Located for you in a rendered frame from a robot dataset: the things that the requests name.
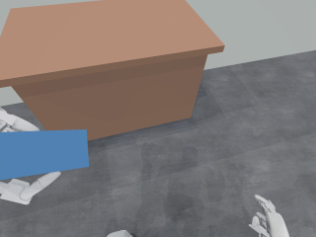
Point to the table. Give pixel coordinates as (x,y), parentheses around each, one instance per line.
(108,66)

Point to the robot right hand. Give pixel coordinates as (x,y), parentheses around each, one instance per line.
(272,222)

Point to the robot left hand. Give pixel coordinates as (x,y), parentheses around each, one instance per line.
(17,190)

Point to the sponge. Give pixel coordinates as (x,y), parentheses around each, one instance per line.
(28,153)

